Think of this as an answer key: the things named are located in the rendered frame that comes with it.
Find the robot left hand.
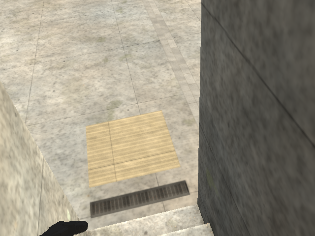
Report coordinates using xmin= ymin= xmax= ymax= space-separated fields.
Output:
xmin=39 ymin=220 xmax=89 ymax=236

